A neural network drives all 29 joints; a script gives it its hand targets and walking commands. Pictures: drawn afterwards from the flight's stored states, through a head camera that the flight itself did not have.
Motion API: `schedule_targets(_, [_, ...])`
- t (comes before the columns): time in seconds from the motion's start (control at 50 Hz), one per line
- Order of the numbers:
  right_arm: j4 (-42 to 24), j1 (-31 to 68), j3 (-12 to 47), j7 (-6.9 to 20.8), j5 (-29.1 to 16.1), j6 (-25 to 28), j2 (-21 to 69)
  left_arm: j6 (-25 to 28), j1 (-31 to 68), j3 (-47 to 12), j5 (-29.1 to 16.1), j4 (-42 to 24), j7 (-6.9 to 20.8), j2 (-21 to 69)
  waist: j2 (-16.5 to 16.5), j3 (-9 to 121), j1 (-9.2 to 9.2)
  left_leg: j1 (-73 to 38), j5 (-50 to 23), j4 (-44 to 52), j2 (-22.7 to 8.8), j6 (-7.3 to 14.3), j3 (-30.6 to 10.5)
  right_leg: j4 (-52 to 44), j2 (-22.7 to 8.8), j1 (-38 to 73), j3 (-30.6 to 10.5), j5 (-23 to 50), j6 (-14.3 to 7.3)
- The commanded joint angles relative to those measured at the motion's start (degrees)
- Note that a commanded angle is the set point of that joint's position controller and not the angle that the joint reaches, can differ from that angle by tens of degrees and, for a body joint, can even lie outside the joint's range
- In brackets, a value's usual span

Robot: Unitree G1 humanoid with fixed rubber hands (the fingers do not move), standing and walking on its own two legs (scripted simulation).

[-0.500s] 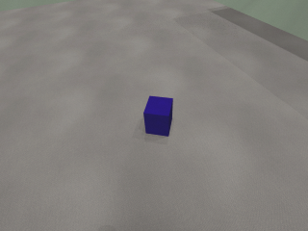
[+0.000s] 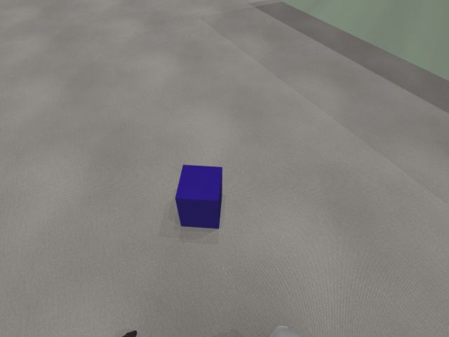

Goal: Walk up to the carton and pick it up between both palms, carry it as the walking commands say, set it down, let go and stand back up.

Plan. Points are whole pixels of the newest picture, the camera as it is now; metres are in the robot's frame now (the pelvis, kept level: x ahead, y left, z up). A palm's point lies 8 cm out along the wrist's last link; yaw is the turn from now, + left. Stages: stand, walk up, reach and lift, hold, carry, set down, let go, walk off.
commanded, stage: walk up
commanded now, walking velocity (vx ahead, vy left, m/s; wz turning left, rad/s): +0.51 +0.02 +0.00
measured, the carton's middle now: (201, 197) +0.90 +0.08 -0.66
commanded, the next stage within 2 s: none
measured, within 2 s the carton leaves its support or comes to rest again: neither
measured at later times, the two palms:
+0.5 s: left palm out of the picture +0.15 +0.23 -0.12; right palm (324, 244) +0.35 -0.24 -0.13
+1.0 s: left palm (132, 205) +0.51 +0.24 -0.14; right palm (317, 238) +0.38 -0.23 -0.14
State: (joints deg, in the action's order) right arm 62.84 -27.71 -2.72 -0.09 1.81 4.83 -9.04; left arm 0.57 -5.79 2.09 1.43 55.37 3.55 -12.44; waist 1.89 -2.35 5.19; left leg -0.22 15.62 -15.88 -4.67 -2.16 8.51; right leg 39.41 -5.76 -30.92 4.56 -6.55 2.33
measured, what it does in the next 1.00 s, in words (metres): walks ahead: right foot, then left foot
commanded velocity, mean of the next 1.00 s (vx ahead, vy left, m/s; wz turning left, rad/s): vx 0.39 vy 0.04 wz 0.00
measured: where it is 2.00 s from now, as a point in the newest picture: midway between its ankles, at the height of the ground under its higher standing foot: (220, 283)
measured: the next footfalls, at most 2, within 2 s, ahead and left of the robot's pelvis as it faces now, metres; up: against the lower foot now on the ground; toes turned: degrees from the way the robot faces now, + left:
right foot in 0.10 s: +0.21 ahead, -0.14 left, +0.00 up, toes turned -9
left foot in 0.62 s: +0.43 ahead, +0.16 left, +0.00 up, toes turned +10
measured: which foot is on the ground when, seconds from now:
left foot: down 0.00-0.10, up 0.12-0.60, down 0.62-1.00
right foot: up 0.00-0.08, down 0.10-0.62, up 0.64-1.00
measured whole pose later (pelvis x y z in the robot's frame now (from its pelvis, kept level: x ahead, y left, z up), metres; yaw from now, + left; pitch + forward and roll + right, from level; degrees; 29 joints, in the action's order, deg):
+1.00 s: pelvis +0.43 +0.01 -0.01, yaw +0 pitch -1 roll +1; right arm 63.0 -20.7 -3.0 -0.4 2.1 2.0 -10.7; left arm 0.7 -9.7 2.2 1.4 57.7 1.1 -11.9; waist 2.0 -2.3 2.6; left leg 7.4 14.8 -23.8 -5.1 -3.0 8.7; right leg 34.4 -5.4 -20.9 6.3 -13.4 2.4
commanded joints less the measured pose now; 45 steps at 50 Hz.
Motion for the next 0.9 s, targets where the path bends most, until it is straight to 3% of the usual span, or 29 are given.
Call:
schedule_targets(0.0, [-0.8, -0.5, -1.4, -0.3, 0.2, 0.6, -8.6, 2.0, 3.5, 0.3, 0.1, -3.8, -0.6, -1.1, -16.0, -3.7, -2.19, 7.6, -8.8, 5.9, -8.0, 7.9, -3.3, -5.0, 2.8, 8.6, 4.4, -0.5, -1.0])
schedule_targets(0.02, [-0.4, -0.5, -1.4, -0.4, 0.0, 0.4, -8.6, 2.4, 2.4, 0.9, -0.1, -3.1, -0.7, -1.9, -11.2, -1.0, -3.31, 8.6, -10.4, 3.2, -10.1, 8.3, -4.7, -5.4, 2.4, 13.7, 4.4, -2.2, -2.3])
schedule_targets(0.04, [-0.1, -0.3, -1.1, -0.4, -0.2, 0.1, -8.8, 2.5, -1.1, 1.3, -0.1, -1.8, -1.2, -2.8, -8.8, -0.3, -4.9, 10.1, -14.4, -2.7, -9.7, 8.3, -3.8, -7.9, 2.6, 18.9, 5.5, -3.0, -2.6])
schedule_targets(0.06, [-0.2, -0.6, -0.7, -0.3, -0.2, -0.2, -8.7, 3.2, -6.4, 1.7, 0.0, -0.2, -1.8, -3.8, -2.4, 3.7, -7.08, 12.0, -16.3, -13.6, -7.8, 7.5, -0.8, -11.3, 1.5, 26.0, 5.9, -3.0, -4.0])
schedule_targets(0.08, [-1.0, -0.7, 0.0, -0.3, -0.5, -0.1, -6.7, 3.9, -15.1, 3.1, 0.2, 1.8, -2.4, -7.7, 3.4, 7.9, -10.33, 21.4, -8.8, -27.9, -4.8, 5.7, -0.1, -13.1, -6.0, 35.1, -3.9, -8.3, -5.7])
schedule_targets(0.1, [-3.9, -1.4, 0.7, -0.1, -1.1, 0.4, -4.2, 4.2, -23.4, 4.8, 0.8, 3.6, -3.0, -15.7, 16.9, 14.7, -12.07, 36.7, 13.1, -46.3, 3.4, 2.8, -2.0, -22.6, -22.3, 46.0, -32.2, -11.5, -9.2])
schedule_targets(0.12, [-2.8, -1.5, -0.1, -0.3, -0.7, -0.3, -6.4, 3.2, -24.0, 4.6, 0.2, 3.1, -3.7, -17.4, 6.5, 15.8, -10.78, 38.4, 13.6, -54.5, 0.9, 2.4, -10.4, -25.0, -26.3, 44.0, -39.5, -14.4, -10.1])
schedule_targets(0.14, [-1.9, 0.2, -0.5, -0.2, -0.5, -0.7, -8.1, 3.1, -19.1, 4.1, 0.1, 1.6, -4.1, -15.1, 0.3, 11.4, -9.08, 38.9, 9.5, -55.7, -1.8, 1.5, -12.4, -24.6, -24.9, 39.0, -34.4, -10.7, -10.2])
schedule_targets(0.16, [-0.9, -0.1, -0.1, 0.2, -0.7, -0.8, -6.5, 3.5, -15.4, 3.4, -0.1, 1.2, -4.2, -11.6, 1.4, 6.8, -7.21, 37.6, 4.4, -55.6, -3.2, 1.0, -11.2, -24.8, -22.4, 32.7, -27.2, -3.2, -8.9])
schedule_targets(0.2, [-1.0, 0.4, -0.2, 0.9, 0.0, -2.1, -4.3, 4.3, -8.3, 2.3, -0.7, 0.7, -3.8, -5.3, 6.4, 2.1, -4.05, 30.9, -0.6, -50.5, -4.8, 1.4, -10.6, -27.7, -14.9, 19.9, -14.8, -3.9, -6.3])
schedule_targets(0.24, [-2.1, 1.4, 0.0, 1.8, 0.2, -3.6, -3.6, 4.6, -9.5, 2.1, -0.5, 0.4, -3.4, -3.9, 8.9, 2.5, -4.19, 30.7, -3.8, -47.8, -3.3, 0.9, -7.9, -27.8, -12.2, 19.8, -8.7, -1.5, -5.1])
schedule_targets(0.26, [-2.5, 3.4, 0.3, 2.0, 0.4, -4.3, -3.9, 4.7, -10.1, 2.0, -0.1, 1.0, -3.3, -4.6, 9.1, -0.2, -4.31, 30.6, -5.9, -45.9, -3.8, 0.2, -6.9, -30.6, -12.6, 16.0, -7.5, -7.0, -5.8])
schedule_targets(0.34, [-6.4, 13.3, 0.3, 3.4, 0.5, -4.7, -4.2, 4.9, -16.1, 2.1, 0.0, 2.0, -3.6, -5.4, 7.6, -2.9, -6.61, 37.5, -11.0, -37.8, -3.5, -0.9, -6.0, -31.8, -12.6, 20.6, -7.6, -1.0, -6.4])
schedule_targets(0.4, [-9.3, 19.7, 0.0, 3.7, 0.5, -4.7, -5.2, 5.0, -18.7, 2.2, 0.2, 2.4, -4.1, -5.7, 5.0, -4.3, -7.31, 37.2, -12.4, -29.5, -3.1, -1.3, -6.6, -33.9, -12.6, 22.1, -6.3, -10.4, -6.8])
schedule_targets(0.48, [-10.7, 25.1, 1.1, 3.9, -0.2, -3.9, -4.4, 4.7, -18.3, 1.8, 0.3, 3.2, -3.7, -6.3, 8.9, -5.1, -7.02, 29.4, -11.7, -18.9, -1.1, -0.8, -2.4, -33.2, -10.4, 20.2, -0.6, -6.5, -7.7])
schedule_targets(0.5, [-11.4, 27.1, 1.3, 3.6, -0.5, -3.4, -4.7, 4.4, -18.7, 1.8, 0.1, 4.2, -3.6, -6.9, 13.5, -3.8, -7.12, 25.1, -11.1, -17.0, -1.5, -0.5, -2.3, -32.2, -9.2, 19.5, 0.9, -6.2, -7.8])
schedule_targets(0.52, [-11.3, 25.9, 0.6, 3.2, -0.3, -3.1, -5.8, 4.2, -20.1, 1.7, 0.2, 4.6, -3.6, -7.5, 12.3, -3.2, -6.99, 23.8, -9.2, -16.8, -0.9, -0.6, -0.3, -30.3, -9.5, 20.6, 1.9, -4.7, -8.1])
schedule_targets(0.56, [-9.1, 19.6, -0.4, 2.1, -0.1, -2.1, -7.4, 3.8, -21.6, 1.4, -0.3, 5.7, -3.9, -7.6, 4.7, 1.1, -4.66, 13.5, -8.2, -12.2, 0.3, -0.4, 1.9, -21.8, -9.1, 21.0, 1.1, -1.5, -7.7])
schedule_targets(0.58, [-6.8, 14.2, -1.4, 1.4, 0.4, -1.2, -9.3, 3.5, -21.9, 0.8, -0.8, 6.0, -3.9, -6.1, -3.2, 3.4, -2.67, 5.5, -7.7, -9.0, 0.4, 0.9, 0.4, -10.2, -6.5, 19.4, 2.5, 1.9, -6.5])
schedule_targets(0.6, [-4.7, 5.1, -3.0, 0.6, 0.9, -0.3, -14.8, 3.5, -23.4, 0.2, -1.6, 5.1, -4.0, -4.1, -13.4, 10.1, -0.35, -5.1, -10.8, -7.7, -10.7, 3.4, -14.4, 6.2, -2.4, 10.5, 3.5, -9.6, -3.3])
schedule_targets(0.62, [-4.9, 1.5, -4.1, 0.1, 0.1, -0.9, -20.0, 3.1, -26.5, -0.2, -0.7, 3.7, -4.2, -1.7, -25.2, 15.0, -0.18, -12.7, -15.5, -1.1, -22.7, 8.3, -32.6, 19.8, 3.5, -0.8, 0.4, -27.9, -1.4])
schedule_targets(0.64, [-5.5, 1.3, -4.0, 0.1, -0.6, -1.2, -19.7, 2.1, -25.4, 1.1, -1.0, 6.6, -4.6, -4.5, -11.0, 15.1, -1.88, -10.0, -20.1, -1.1, -27.4, 10.3, -36.5, 26.5, 0.5, -1.3, -4.4, -26.9, -1.0])
schedule_targets(0.66, [-6.4, 4.8, -3.1, -0.4, -0.7, -1.4, -16.8, 1.5, -21.9, 1.7, -1.0, 6.9, -4.3, -5.0, -5.1, 10.4, -3.29, -3.5, -26.6, -1.5, -25.6, 10.6, -31.8, 31.3, -1.6, -1.8, -6.4, -21.8, -0.6])
schedule_targets(0.68, [-7.1, 7.9, -2.1, -0.6, -0.8, -1.1, -13.7, 1.5, -19.9, 1.4, -0.9, 6.8, -4.1, -3.4, -3.9, 6.5, -4.39, 1.6, -32.2, -2.3, -22.2, 10.7, -25.1, 30.2, -2.6, -0.2, -7.2, -18.8, -0.3])
schedule_targets(0.72, [-8.4, 14.5, -0.6, -0.7, -0.9, -0.9, -9.9, 0.3, -21.2, 1.1, -0.3, 7.1, -3.6, -2.1, -13.5, 5.2, -5.86, 7.9, -34.7, -3.4, -15.3, 8.3, -13.0, 25.1, -2.6, 5.0, -5.2, -16.7, 1.2])
schedule_targets(0.74, [-8.1, 14.6, -0.5, -0.4, -0.7, -0.8, -8.8, -0.5, -22.5, 1.4, -0.1, 7.5, -3.1, -1.4, -16.3, 5.1, -6.73, 12.1, -32.9, -2.3, -14.6, 8.0, -9.5, 24.5, -1.6, 7.4, -3.8, -15.2, 1.6])
schedule_targets(0.76, [-7.1, 13.0, -0.8, -0.3, -0.4, -0.7, -9.4, -1.1, -18.2, 1.4, -0.1, 5.7, -2.8, -1.8, -16.0, 4.2, -5.78, 11.5, -26.8, -0.7, -13.2, 7.4, -9.8, 20.0, -1.4, 7.2, -2.4, -14.0, 1.7])
schedule_targets(0.84, [-4.4, 7.4, -1.8, -0.7, 0.1, -1.0, -10.0, -1.6, -11.1, 1.1, 0.1, 3.3, -2.7, -1.0, -10.1, 0.5, -4.51, 8.4, -26.2, 1.7, -14.1, 8.5, -9.4, 10.0, -0.3, 3.3, 0.2, -9.8, 1.9])
schedule_targets(0.88, [-5.0, 10.5, -1.7, -0.4, 0.3, -1.2, -9.8, -1.3, -9.4, 0.7, -0.2, 2.3, -2.0, -1.1, -16.3, -0.6, -4.57, 12.2, -11.7, 4.0, -12.1, 7.6, -7.7, 3.1, -0.9, 7.2, -0.7, -7.0, 1.7])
